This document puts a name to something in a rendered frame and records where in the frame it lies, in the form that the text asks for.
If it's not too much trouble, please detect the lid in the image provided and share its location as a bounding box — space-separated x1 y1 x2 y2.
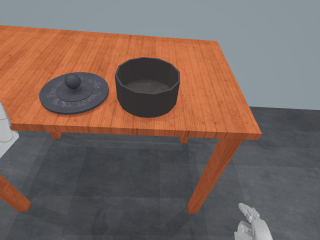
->
39 72 109 115

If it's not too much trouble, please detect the pot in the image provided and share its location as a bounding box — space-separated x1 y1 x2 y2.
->
114 57 180 118

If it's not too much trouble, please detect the table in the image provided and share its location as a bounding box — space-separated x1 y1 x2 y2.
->
0 25 262 214

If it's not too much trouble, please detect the knob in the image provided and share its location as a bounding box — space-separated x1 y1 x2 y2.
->
64 73 81 89

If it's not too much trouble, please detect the left robot hand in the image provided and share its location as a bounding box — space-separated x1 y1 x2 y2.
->
0 101 19 158

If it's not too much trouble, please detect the right robot hand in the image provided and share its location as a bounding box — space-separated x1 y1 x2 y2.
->
234 203 273 240

